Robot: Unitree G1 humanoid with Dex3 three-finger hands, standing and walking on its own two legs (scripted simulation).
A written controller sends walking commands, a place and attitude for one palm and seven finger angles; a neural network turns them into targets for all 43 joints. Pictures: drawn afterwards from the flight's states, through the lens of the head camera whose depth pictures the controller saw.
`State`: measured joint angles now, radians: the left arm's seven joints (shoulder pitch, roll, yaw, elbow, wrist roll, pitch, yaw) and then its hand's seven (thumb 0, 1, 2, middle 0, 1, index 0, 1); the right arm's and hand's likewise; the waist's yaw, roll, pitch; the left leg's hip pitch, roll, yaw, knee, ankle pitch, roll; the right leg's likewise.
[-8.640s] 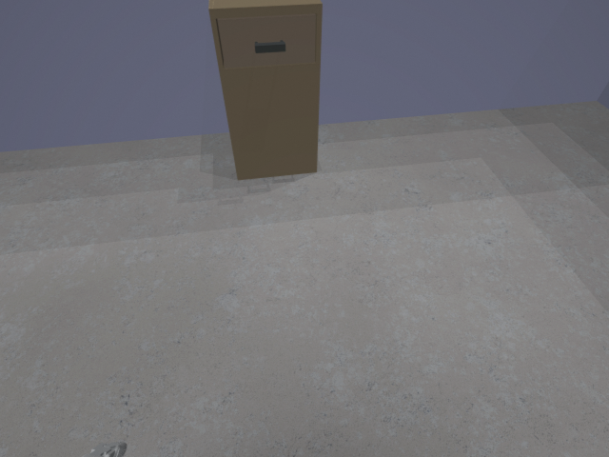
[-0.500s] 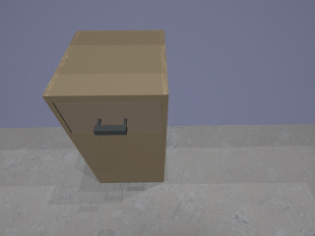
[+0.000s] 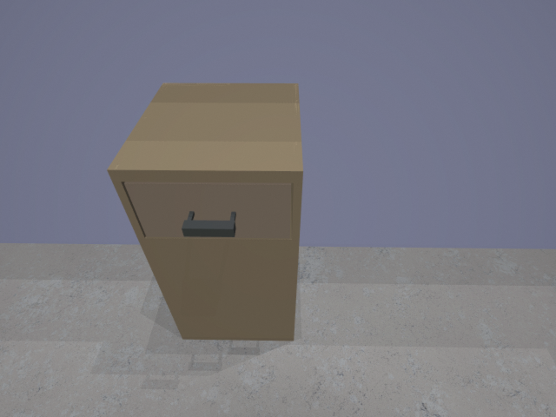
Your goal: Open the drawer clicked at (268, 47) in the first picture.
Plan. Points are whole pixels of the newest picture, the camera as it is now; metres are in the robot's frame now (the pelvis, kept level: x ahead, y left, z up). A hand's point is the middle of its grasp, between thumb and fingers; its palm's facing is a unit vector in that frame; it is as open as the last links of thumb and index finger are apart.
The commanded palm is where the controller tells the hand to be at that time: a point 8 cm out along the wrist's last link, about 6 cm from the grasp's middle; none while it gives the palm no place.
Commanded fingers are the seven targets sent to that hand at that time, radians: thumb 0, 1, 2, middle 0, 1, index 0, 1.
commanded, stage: come to a stop and stand still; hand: left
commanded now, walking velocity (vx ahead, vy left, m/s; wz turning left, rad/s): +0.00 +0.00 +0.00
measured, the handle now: (210, 221) +0.56 +0.19 -0.09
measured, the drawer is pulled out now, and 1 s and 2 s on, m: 0.00 0.00 0.00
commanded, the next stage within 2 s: look again from close up in 0.36 s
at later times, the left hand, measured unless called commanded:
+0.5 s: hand out of the picture -0.05 +0.13 -0.17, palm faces +0.07 -0.99 -0.12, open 7.4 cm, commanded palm none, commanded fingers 0.00 0.90 0.90 -0.20 -0.30 -0.20 -0.30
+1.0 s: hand out of the picture +0.00 +0.13 -0.17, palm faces +0.07 -0.99 -0.13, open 7.4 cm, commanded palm none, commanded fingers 0.00 0.90 0.90 -0.20 -0.30 -0.20 -0.30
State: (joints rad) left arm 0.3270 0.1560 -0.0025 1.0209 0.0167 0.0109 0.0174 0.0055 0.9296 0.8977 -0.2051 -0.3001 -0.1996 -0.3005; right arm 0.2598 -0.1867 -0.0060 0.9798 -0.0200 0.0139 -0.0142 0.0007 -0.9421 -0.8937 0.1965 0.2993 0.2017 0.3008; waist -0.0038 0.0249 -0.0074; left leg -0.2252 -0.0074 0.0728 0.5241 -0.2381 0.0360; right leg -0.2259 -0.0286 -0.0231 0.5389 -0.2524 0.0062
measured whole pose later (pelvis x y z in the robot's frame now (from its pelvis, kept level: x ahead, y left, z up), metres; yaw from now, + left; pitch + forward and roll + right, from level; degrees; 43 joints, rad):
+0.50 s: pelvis -0.01 -0.01 +0.00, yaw +1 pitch -1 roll +0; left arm 0.39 0.09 0.00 1.12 0.02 -0.01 0.02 0.01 0.91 0.90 -0.20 -0.30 -0.20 -0.30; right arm 0.41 -0.10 0.01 1.13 -0.02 0.01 -0.02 0.00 -0.91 -0.89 0.19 0.30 0.20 0.30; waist -0.01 0.00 -0.01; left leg -0.28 -0.01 0.04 0.50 -0.20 0.03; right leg -0.27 -0.01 -0.03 0.51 -0.22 -0.01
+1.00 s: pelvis +0.03 -0.02 +0.01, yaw +1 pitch -1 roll +0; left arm 0.35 0.09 -0.01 1.12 0.02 -0.03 0.03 0.01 0.91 0.90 -0.20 -0.30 -0.20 -0.30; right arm 0.32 -0.12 0.01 1.12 -0.01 -0.01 -0.03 0.01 -0.92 -0.89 0.19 0.30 0.20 0.30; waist 0.00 0.00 0.01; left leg -0.21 0.00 0.04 0.46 -0.24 0.01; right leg -0.21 0.00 -0.03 0.48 -0.26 -0.02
